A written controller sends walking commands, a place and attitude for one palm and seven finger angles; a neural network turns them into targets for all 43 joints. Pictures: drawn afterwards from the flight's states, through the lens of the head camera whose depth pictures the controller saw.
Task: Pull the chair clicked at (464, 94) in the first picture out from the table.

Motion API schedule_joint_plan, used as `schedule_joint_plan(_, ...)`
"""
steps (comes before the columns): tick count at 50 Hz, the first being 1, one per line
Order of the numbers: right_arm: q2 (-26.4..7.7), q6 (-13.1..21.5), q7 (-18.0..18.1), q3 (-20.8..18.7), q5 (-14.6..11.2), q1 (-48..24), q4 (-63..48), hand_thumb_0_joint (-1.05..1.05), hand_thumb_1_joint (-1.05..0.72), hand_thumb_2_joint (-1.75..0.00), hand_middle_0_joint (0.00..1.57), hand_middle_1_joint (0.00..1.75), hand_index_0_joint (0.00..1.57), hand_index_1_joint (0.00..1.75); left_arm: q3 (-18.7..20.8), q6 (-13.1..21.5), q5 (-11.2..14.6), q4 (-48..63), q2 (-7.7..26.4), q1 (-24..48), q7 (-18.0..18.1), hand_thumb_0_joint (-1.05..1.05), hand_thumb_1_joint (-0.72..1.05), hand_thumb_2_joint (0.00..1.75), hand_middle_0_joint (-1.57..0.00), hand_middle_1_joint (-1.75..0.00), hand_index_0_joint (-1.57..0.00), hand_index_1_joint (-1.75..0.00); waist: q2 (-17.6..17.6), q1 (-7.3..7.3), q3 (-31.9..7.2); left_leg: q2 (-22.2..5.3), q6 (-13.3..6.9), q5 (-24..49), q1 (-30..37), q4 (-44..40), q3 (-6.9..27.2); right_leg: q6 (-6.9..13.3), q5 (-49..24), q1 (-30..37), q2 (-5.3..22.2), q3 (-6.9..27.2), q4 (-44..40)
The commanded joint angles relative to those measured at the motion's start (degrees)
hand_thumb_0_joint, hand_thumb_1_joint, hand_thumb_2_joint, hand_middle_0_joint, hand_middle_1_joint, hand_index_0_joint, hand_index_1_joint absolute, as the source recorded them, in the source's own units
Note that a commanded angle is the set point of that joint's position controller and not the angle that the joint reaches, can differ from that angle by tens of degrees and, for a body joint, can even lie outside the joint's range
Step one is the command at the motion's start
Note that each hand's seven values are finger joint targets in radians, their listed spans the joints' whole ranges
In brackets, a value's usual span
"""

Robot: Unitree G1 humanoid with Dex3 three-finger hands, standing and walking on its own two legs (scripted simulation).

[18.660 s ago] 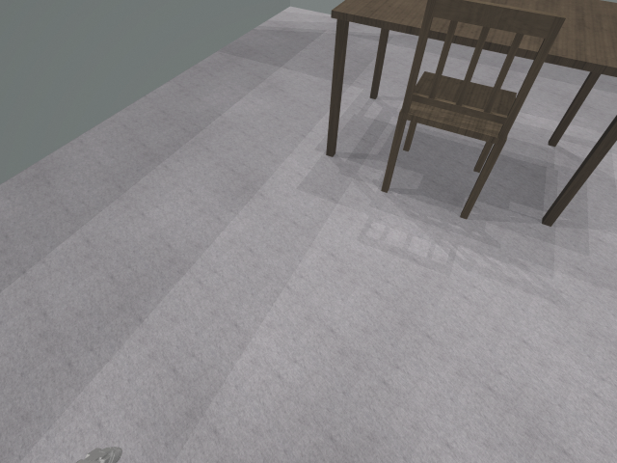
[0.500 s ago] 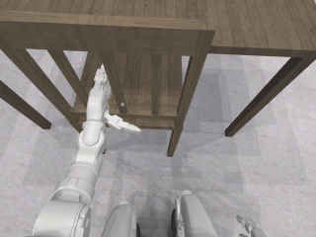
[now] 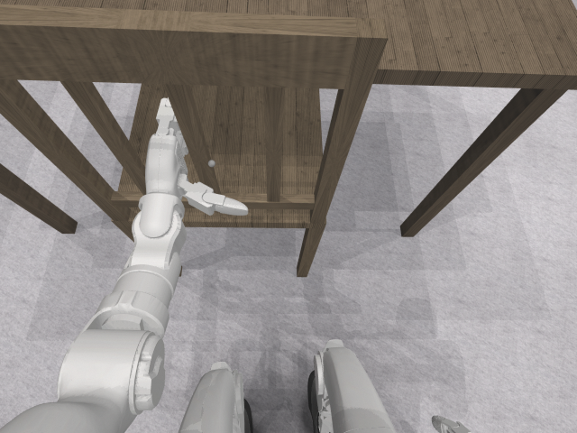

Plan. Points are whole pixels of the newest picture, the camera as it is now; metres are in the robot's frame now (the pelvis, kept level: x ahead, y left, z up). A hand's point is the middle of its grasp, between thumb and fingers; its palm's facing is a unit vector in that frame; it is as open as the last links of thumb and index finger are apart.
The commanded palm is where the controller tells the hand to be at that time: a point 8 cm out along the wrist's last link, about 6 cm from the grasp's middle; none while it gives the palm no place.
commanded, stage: push the fingers through the gap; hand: left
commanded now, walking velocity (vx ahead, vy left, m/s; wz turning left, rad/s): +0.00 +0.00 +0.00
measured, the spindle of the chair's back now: (199, 152) +0.50 +0.09 +0.01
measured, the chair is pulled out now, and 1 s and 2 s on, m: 0.00 0.00 0.04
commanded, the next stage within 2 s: hook a spindle and tug to test in 0.16 s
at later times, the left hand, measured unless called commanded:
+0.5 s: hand (211, 163) +0.48 +0.07 +0.02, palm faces -0.10 -0.99 -0.03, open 16.3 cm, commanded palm +0.45 +0.12 +0.03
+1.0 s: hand (215, 162) +0.48 +0.07 +0.02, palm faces -0.08 -1.00 -0.05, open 8.0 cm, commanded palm +0.45 +0.11 +0.03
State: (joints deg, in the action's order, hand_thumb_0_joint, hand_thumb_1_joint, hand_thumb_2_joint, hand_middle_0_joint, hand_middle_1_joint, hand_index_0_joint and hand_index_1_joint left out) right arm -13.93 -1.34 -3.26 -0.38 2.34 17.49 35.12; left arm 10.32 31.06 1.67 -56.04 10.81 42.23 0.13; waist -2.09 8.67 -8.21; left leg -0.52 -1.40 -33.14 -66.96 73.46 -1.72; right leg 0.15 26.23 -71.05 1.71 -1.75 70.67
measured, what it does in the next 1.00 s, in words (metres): stands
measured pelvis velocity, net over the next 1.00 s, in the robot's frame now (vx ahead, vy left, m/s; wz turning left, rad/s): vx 0.00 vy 0.00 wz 0.01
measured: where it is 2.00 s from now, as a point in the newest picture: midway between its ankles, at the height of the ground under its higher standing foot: outside the picture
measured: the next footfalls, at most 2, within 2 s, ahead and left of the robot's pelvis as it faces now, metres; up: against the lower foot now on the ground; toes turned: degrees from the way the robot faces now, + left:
none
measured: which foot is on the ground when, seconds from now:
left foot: down 0.00-1.00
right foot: down 0.00-1.00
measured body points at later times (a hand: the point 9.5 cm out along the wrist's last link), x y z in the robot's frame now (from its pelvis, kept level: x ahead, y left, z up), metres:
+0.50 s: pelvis +0.00 +0.01 +0.00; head +0.16 +0.01 +0.42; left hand +0.47 +0.13 +0.02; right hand +0.06 -0.25 -0.13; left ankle +0.01 +0.11 -0.62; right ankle +0.06 -0.12 -0.62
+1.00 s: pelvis +0.00 +0.00 +0.00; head +0.16 +0.00 +0.42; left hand +0.47 +0.12 +0.03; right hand +0.06 -0.26 -0.13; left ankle +0.01 +0.11 -0.62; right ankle +0.06 -0.12 -0.62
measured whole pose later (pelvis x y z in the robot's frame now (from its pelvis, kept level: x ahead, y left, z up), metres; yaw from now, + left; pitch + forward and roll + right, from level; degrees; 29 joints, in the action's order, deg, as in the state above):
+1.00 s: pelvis +0.00 +0.00 +0.00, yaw +1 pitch +27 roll -1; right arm -13.8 -2.7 -3.7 -0.7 2.8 16.3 34.9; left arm 7.6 31.1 1.1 -55.5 9.5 42.5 2.9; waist -2.2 8.1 -8.3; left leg -0.2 -1.4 -33.6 -67.1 73.8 -0.9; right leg 0.1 26.9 -70.7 2.0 -2.4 70.8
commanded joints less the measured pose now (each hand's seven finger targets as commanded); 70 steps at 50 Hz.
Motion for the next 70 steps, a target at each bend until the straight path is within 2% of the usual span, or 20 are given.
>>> schedule_joint_plan(1, -8.6, 1.6, 0.4, -3.1, -0.2, 6.8, -4.7, 0.00, -0.90, -0.90, 0.20, 0.30, 0.20, 0.30, 2.1, 4.2, 0.3, 13.4, 8.0, 21.5, 0.6, 0.00, -0.50, 0.30, -0.06, -0.08, -0.06, -0.08, -0.5, 0.68, -30.9, 1.4, 0.2, 18.0, 12.6, -9.5, 2.3, 1.3, -14.9, 24.7, -1.8, 1.4, -8.0)
schedule_joint_plan(3, -8.4, 1.8, 0.4, -3.1, -0.1, 6.7, -4.5, 0.00, -0.90, -0.90, 0.20, 0.30, 0.20, 0.30, 0.2, 4.7, 0.4, 14.4, 5.9, 23.0, 0.7, 0.00, -0.50, 0.30, -0.06, -0.08, -0.06, -0.08, -1.2, 1.71, -31.0, 1.2, 0.2, 19.2, 14.2, -9.4, 2.8, 1.2, -15.5, 23.3, -1.8, 1.1, -7.8)
schedule_joint_plan(4, -8.6, 1.7, 0.3, -3.2, -0.2, 7.0, -4.2, 0.00, -0.90, -0.90, 0.20, 0.30, 0.20, 0.30, 0.9, 4.7, 0.2, 13.2, 6.8, 21.6, 0.8, 0.00, -0.50, 0.30, -0.06, -0.08, -0.06, -0.08, -0.9, 1.28, -30.2, 1.1, 0.4, 18.7, 14.0, -9.5, 3.0, 1.3, -14.6, 22.8, -1.8, 0.9, -7.7)
schedule_joint_plan(7, -8.7, 1.6, 0.3, -3.1, -0.1, 7.1, -4.0, 0.00, -0.90, -0.90, 0.20, 0.30, 0.20, 0.30, -0.2, 4.5, -0.2, 10.9, 5.6, 23.2, 0.9, 0.00, -0.50, 0.30, -0.06, -0.08, -0.06, -0.08, 0.2, 2.38, -27.8, 1.1, 0.1, 17.0, 12.7, -9.4, 3.0, 1.2, -13.0, 21.5, -2.0, 0.7, -8.1)
schedule_joint_plan(9, -9.0, 1.4, 0.4, -3.1, -0.1, 7.2, -3.8, 0.00, -0.90, -0.90, 0.20, 0.30, 0.20, 0.30, 1.3, 4.4, -0.4, 9.3, 7.5, 24.0, 1.0, 0.00, -0.50, 0.30, -0.06, -0.08, -0.06, -0.08, 0.3, 2.25, -27.6, 1.2, 0.1, 15.8, 11.9, -9.3, 3.1, 1.2, -11.9, 21.3, -1.9, 0.8, -8.1)
schedule_joint_plan(13, -8.8, 1.4, 0.3, -3.0, 0.2, 7.1, -3.9, 0.00, -0.90, -0.90, 0.20, 0.30, 0.20, 0.30, 0.4, 5.0, -0.4, 10.7, 6.3, 24.9, 0.7, 0.00, -0.50, 0.30, -0.06, -0.08, -0.06, -0.08, -2.9, 1.82, -30.7, 1.0, 0.6, 20.3, 16.0, -9.2, 3.9, 1.5, -14.3, 20.1, -1.8, 0.3, -6.9)
schedule_joint_plan(16, -8.8, 0.9, 0.0, -3.3, 0.1, 7.1, -4.2, 0.00, -0.90, -0.90, 0.20, 0.30, 0.20, 0.30, 0.2, 4.4, -0.1, 10.7, 5.6, 21.4, 0.6, 0.00, -0.50, 0.30, -0.11, -0.24, -0.11, -0.24, -1.4, 1.46, -31.5, 0.7, 0.8, 22.7, 16.6, -8.9, 3.9, 1.5, -16.3, 20.9, -2.0, 0.0, -6.6)
schedule_joint_plan(17, -8.7, 0.8, -0.1, -3.2, 0.1, 7.1, -4.4, 0.00, -0.90, -0.90, 0.20, 0.30, 0.20, 0.30, -1.6, 4.1, 0.1, 11.4, 3.6, 22.3, 0.5, 0.00, -0.50, 0.30, -0.13, -0.30, -0.13, -0.30, -1.5, 2.24, -31.4, 0.7, 0.6, 23.1, 16.7, -8.9, 4.1, 1.5, -16.7, 20.6, -2.0, -0.1, -6.6)
schedule_joint_plan(21, -8.8, 0.2, -0.1, -3.3, -0.1, 6.9, -4.6, 0.00, -0.90, -0.90, 0.20, 0.30, 0.20, 0.30, 0.0, 3.3, -0.2, 11.6, 5.4, 21.2, 1.0, 0.00, -0.50, 0.30, -0.20, -0.52, -0.20, -0.52, 0.1, 1.76, -30.0, 0.9, 0.4, 20.9, 14.5, -9.1, 3.5, 1.3, -15.8, 21.8, -2.0, 0.2, -7.2)
schedule_joint_plan(23, -8.5, 0.3, -0.1, -3.3, 0.0, 6.8, -4.6, 0.00, -0.90, -0.90, 0.20, 0.30, 0.20, 0.30, -1.5, 3.6, -0.3, 13.5, 3.8, 23.3, 1.3, 0.00, -0.50, 0.30, -0.24, -0.63, -0.24, -0.63, -2.4, 2.03, -30.7, 0.7, 0.7, 21.9, 16.8, -9.1, 4.0, 1.4, -15.5, 20.0, -2.0, -0.1, -6.9)
schedule_joint_plan(25, -8.6, 0.3, 0.0, -3.3, 0.1, 6.9, -4.5, 0.00, -0.90, -0.90, 0.20, 0.30, 0.20, 0.30, -0.2, 3.9, -0.3, 13.9, 5.3, 22.7, 1.8, 0.00, -0.50, 0.30, -0.27, -0.74, -0.27, -0.74, -1.1, 1.76, -30.6, 0.8, 0.7, 22.2, 16.4, -9.2, 3.9, 1.4, -16.0, 21.1, -2.0, 0.0, -6.9)
schedule_joint_plan(28, -8.3, 0.5, -0.2, -3.5, 0.3, 6.9, -4.6, 0.00, -0.90, -0.90, 0.20, 0.30, 0.20, 0.30, -2.3, 4.5, -0.5, 16.6, 3.1, 21.7, 2.2, 0.00, -0.50, 0.30, -0.32, -0.90, -0.32, -0.90, -3.3, 1.56, -33.0, 0.5, 1.1, 26.2, 19.8, -8.9, 4.4, 1.5, -18.2, 20.4, -1.9, -0.3, -6.3)
schedule_joint_plan(29, -8.2, 0.4, -0.5, -3.5, 0.2, 6.7, -4.8, 0.00, -0.90, -0.90, 0.20, 0.30, 0.20, 0.30, -3.2, 4.0, -0.3, 15.8, 1.7, 19.3, 2.2, 0.00, -0.44, 0.32, -0.34, -0.96, -0.34, -0.96, -2.2, 1.30, -32.2, 0.5, 1.1, 25.7, 19.5, -9.2, 4.4, 1.5, -17.9, 20.8, -2.0, -0.4, -6.6)
schedule_joint_plan(33, -8.4, -0.3, -0.3, -3.4, 0.1, 6.7, -4.5, 0.00, -0.90, -0.90, 0.20, 0.30, 0.20, 0.30, -2.1, 2.9, -0.9, 13.5, 2.9, 19.0, 3.1, 0.00, -0.22, 0.42, -0.41, -1.18, -0.41, -1.18, 0.5, 1.93, -28.6, 0.7, 0.6, 22.0, 15.2, -9.3, 3.5, 1.4, -16.5, 21.3, -2.0, -0.1, -7.2)
schedule_joint_plan(38, -8.3, 0.0, -0.2, -3.3, 0.2, 6.6, -4.5, 0.00, -0.90, -0.90, 0.20, 0.30, 0.20, 0.30, -2.3, 3.6, -1.6, 13.3, 3.2, 21.0, 3.2, 0.00, 0.06, 0.54, -0.50, -1.45, -0.50, -1.45, 0.0, 1.99, -28.7, 1.0, 0.4, 19.9, 14.6, -9.4, 3.6, 1.5, -15.0, 21.5, -1.9, 0.1, -7.4)
schedule_joint_plan(40, -8.2, 0.1, -0.3, -3.4, 0.1, 6.3, -4.4, 0.00, -0.90, -0.90, 0.20, 0.30, 0.20, 0.30, -4.0, 3.6, -1.1, 13.3, 1.2, 21.6, 2.7, 0.00, 0.17, 0.59, -0.50, -1.45, -0.50, -1.45, -0.8, 2.45, -29.0, 1.0, 0.5, 20.0, 15.4, -9.2, 3.5, 1.4, -15.0, 20.8, -1.9, 0.2, -7.6)
schedule_joint_plan(53, -8.1, 0.1, -0.2, -3.4, 0.1, 6.7, -4.5, 0.00, -0.90, -0.90, 0.20, 0.30, 0.20, 0.30, -3.2, 3.5, -0.3, 14.5, 2.2, 20.8, 1.9, 0.00, 0.90, 0.90, -0.50, -1.45, -0.50, -1.45, -0.5, 1.75, -31.9, 1.4, 0.2, 21.9, 14.7, -8.9, 2.8, 1.4, -18.8, 24.9, -1.9, 0.8, -7.7)
schedule_joint_plan(61, -8.1, 0.4, -0.6, -3.5, -0.2, 6.0, -5.5, 0.00, -0.90, -0.90, 0.20, 0.30, 0.20, 0.30, -3.7, 3.2, 0.2, 16.4, 1.6, 12.8, 1.4, 0.00, 0.90, 0.90, -0.50, -1.45, -0.50, -1.45, 1.2, 0.44, -29.5, 1.2, 0.3, 21.6, 14.4, -10.0, 2.5, 1.6, -18.7, 26.0, -2.0, 0.5, -8.3)
schedule_joint_plan(65, -7.9, 0.5, -0.9, -3.6, -0.1, 5.8, -6.3, 0.00, -0.90, -0.90, 0.20, 0.30, 0.20, 0.30, -4.4, 3.7, 0.2, 20.6, 1.1, 9.6, 1.3, 0.00, 0.90, 0.90, -0.50, -1.45, -0.50, -1.45, -1.4, -0.62, -32.0, 1.1, 0.6, 25.5, 17.0, -9.9, 2.3, 1.8, -21.8, 26.8, -1.9, 0.6, -7.7)
schedule_joint_plan(70, -7.7, 0.5, -1.1, -3.7, -0.5, 5.4, -7.1, 0.00, -0.90, -0.90, 0.20, 0.30, 0.20, 0.30, -5.3, 2.7, 0.9, 23.7, 0.3, 3.0, 1.1, 0.00, 0.90, 0.90, -0.50, -1.45, -0.50, -1.45, 0.8, -1.22, -30.5, 1.0, 0.5, 26.5, 16.3, -10.4, 1.8, 1.8, -24.3, 29.2, -1.8, 0.6, -8.3)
